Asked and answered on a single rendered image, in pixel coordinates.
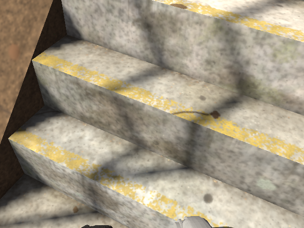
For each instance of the robot right thigh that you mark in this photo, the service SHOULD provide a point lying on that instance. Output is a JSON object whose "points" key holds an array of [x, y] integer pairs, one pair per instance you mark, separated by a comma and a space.
{"points": [[192, 222]]}

